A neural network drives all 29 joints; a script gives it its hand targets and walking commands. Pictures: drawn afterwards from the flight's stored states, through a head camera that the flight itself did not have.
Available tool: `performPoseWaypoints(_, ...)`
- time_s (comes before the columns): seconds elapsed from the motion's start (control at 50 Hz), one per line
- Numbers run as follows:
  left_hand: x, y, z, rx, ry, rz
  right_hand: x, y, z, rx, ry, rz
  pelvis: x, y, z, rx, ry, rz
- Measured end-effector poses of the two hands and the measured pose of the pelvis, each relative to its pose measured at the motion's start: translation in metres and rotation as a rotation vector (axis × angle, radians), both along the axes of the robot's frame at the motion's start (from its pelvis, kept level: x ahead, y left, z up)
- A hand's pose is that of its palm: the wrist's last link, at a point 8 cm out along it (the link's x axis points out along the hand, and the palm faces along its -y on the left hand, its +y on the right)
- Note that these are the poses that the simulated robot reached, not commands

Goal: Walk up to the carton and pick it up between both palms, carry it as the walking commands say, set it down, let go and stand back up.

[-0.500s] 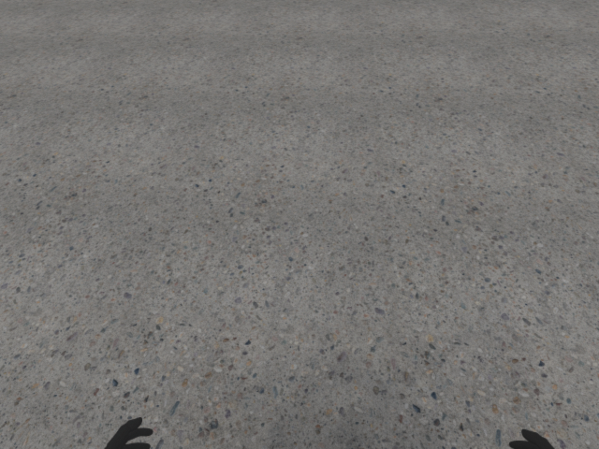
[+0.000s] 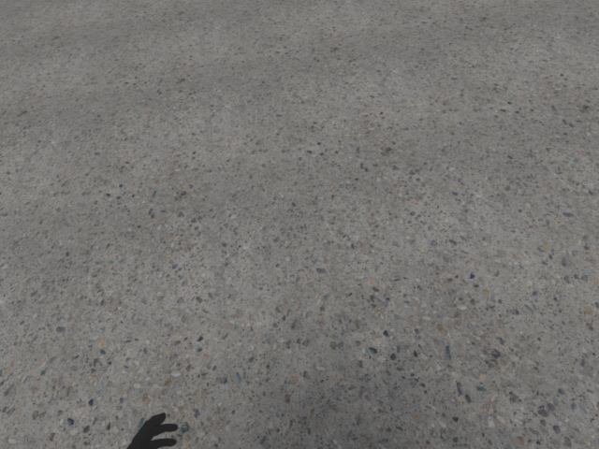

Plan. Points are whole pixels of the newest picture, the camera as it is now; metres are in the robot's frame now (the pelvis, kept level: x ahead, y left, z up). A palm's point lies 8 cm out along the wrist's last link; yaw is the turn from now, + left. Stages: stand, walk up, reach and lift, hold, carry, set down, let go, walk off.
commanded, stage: walk up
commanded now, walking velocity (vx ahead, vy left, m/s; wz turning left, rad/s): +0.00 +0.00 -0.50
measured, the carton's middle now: out of the picture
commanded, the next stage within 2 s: none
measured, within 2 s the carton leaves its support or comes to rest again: neither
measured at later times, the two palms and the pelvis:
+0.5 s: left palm out of the picture +0.08 +0.26 -0.11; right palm out of the picture +0.03 -0.29 -0.09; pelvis -0.04 +0.00 +0.01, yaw -13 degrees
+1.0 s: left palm (225, 419) +0.18 +0.15 -0.08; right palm out of the picture -0.17 -0.28 -0.13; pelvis -0.08 -0.02 +0.01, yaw -30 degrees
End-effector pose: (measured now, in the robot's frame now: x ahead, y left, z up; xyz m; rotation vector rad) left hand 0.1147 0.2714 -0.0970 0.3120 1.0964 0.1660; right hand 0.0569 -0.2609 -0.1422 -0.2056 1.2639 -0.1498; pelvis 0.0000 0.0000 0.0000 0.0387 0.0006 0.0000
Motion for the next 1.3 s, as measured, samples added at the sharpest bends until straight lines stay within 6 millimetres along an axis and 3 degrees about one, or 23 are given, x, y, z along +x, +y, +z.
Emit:
performPoseWaypoints(0.12, -0.012, -0.028, 0.013, 0.006, 0.027, -0.038, 0.016, -0.013, 0.018, 0.025, -0.11, -0.038, -0.009, -0.015, 0.015, 0.022, 0.004, -0.072)
performPoseWaypoints(0.22, -0.017, -0.04, 0.014, -0.009, 0.017, -0.053, 0.016, -0.028, 0.03, -0.006, -0.151, -0.06, -0.015, -0.022, 0.018, 0.017, 0.007, -0.105)
performPoseWaypoints(0.32, -0.026, -0.042, 0.007, -0.021, 0.04, -0.081, 0.011, -0.039, 0.04, -0.046, -0.185, -0.098, -0.022, -0.021, 0.018, 0.006, 0.018, -0.154)
performPoseWaypoints(0.42, -0.034, -0.031, -0.002, -0.033, 0.074, -0.103, -0.007, -0.037, 0.049, -0.086, -0.178, -0.126, -0.03, -0.013, 0.018, -0.007, 0.032, -0.191)
performPoseWaypoints(0.54, -0.036, -0.01, -0.022, -0.038, 0.122, -0.16, -0.05, -0.021, 0.052, -0.133, -0.168, -0.192, -0.043, 0.006, 0.011, -0.028, 0.03, -0.23)
performPoseWaypoints(0.66, -0.015, -0.018, -0.015, -0.067, 0.123, -0.251, -0.108, -0.003, 0.055, -0.131, -0.106, -0.311, -0.047, 0.018, 0.019, -0.064, 0.004, -0.333)
performPoseWaypoints(0.78, 0.032, -0.046, -0.001, -0.081, 0.036, -0.365, -0.145, 0.009, 0.048, -0.09, -0.08, -0.383, -0.056, 0.014, 0.021, -0.085, 0.018, -0.396)
performPoseWaypoints(0.86, 0.058, -0.074, 0.007, -0.061, -0.025, -0.444, -0.176, 0.005, 0.037, -0.061, -0.054, -0.439, -0.065, 0.003, 0.016, -0.076, 0.032, -0.446)
performPoseWaypoints(0.92, 0.07, -0.099, 0.008, -0.035, -0.066, -0.494, -0.203, -0.006, 0.021, -0.044, -0.036, -0.491, -0.072, -0.011, 0.006, -0.041, 0.039, -0.485)
performPoseWaypoints(0.98, 0.067, -0.12, 0.012, -0.03, -0.086, -0.519, -0.223, -0.015, 0.013, -0.031, -0.016, -0.523, -0.08, -0.017, 0.005, -0.041, 0.032, -0.507)
performPoseWaypoints(1.06, 0.047, -0.131, 0.014, -0.024, -0.059, -0.533, -0.221, -0.024, 0.023, -0.028, -0.063, -0.551, -0.087, -0.022, 0.013, -0.012, 0.015, -0.552)
performPoseWaypoints(1.16, 0.023, -0.135, 0.003, -0.045, 0.007, -0.549, -0.212, -0.034, 0.041, -0.071, -0.145, -0.567, -0.096, -0.02, 0.017, -0.011, 0.002, -0.592)
performPoseWaypoints(1.3, 0.018, -0.128, -0.014, -0.107, 0.042, -0.587, -0.211, -0.028, 0.058, -0.15, -0.183, -0.599, -0.093, 0.001, 0.013, -0.047, 0.024, -0.643)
